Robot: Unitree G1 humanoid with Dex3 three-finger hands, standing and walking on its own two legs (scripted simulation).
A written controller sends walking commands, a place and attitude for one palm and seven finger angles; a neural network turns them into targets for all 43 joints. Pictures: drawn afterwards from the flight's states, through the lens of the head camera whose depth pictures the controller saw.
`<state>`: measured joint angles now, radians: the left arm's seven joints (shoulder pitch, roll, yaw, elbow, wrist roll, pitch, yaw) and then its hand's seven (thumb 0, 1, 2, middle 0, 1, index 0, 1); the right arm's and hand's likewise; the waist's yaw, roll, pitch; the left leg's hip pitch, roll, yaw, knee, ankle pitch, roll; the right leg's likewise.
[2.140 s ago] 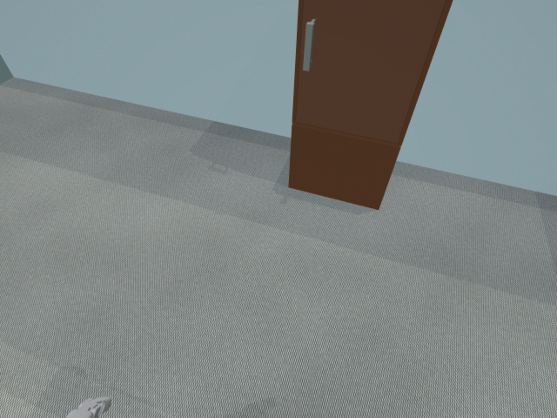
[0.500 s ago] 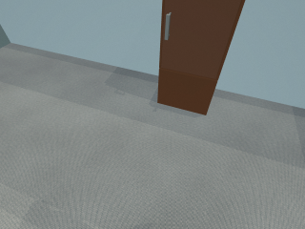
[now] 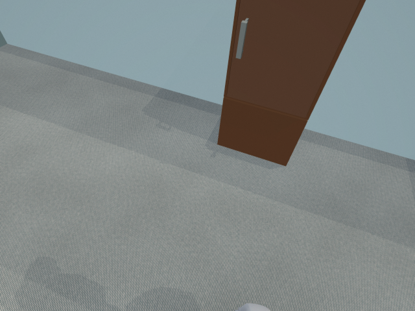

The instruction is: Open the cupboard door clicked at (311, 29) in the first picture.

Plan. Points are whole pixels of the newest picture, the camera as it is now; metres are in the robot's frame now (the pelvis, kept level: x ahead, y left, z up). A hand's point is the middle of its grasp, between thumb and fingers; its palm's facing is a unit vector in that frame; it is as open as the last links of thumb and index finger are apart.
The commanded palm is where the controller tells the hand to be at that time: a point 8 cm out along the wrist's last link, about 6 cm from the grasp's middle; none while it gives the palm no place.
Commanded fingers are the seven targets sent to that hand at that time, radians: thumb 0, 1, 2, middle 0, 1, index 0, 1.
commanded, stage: walk to a spot facing it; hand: left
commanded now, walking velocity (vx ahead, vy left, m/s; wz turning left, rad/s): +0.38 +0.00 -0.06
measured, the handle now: (242, 38) +1.18 -0.12 -0.01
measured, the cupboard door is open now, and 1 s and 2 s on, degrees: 0 0 0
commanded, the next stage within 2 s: turn to face it in 0.46 s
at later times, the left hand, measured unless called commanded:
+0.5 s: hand (155, 264) +0.25 +0.13 -0.17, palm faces +0.11 -0.97 -0.23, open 7.2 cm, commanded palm none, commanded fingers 0.00 0.90 0.90 -0.20 -0.30 -0.20 -0.30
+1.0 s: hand (147, 240) +0.32 +0.16 -0.19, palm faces +0.08 -0.98 -0.16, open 7.4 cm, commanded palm none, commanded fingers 0.00 0.90 0.90 -0.20 -0.30 -0.20 -0.30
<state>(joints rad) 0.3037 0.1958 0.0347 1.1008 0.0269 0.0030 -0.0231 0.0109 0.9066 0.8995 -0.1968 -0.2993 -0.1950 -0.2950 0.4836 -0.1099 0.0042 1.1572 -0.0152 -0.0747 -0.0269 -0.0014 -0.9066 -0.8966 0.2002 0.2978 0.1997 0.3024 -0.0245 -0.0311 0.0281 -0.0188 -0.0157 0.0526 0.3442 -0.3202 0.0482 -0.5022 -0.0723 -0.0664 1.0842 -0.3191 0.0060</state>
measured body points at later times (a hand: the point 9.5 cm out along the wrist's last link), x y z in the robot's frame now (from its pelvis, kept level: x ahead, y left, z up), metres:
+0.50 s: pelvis +0.22 -0.06 +0.00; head +0.22 -0.07 +0.44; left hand +0.25 +0.18 -0.15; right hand +0.27 -0.30 -0.16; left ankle +0.25 +0.08 -0.65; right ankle +0.23 -0.13 -0.74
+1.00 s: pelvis +0.33 -0.01 -0.01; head +0.35 +0.00 +0.44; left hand +0.32 +0.22 -0.17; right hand +0.45 -0.24 -0.14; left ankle +0.41 +0.07 -0.74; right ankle +0.32 -0.14 -0.67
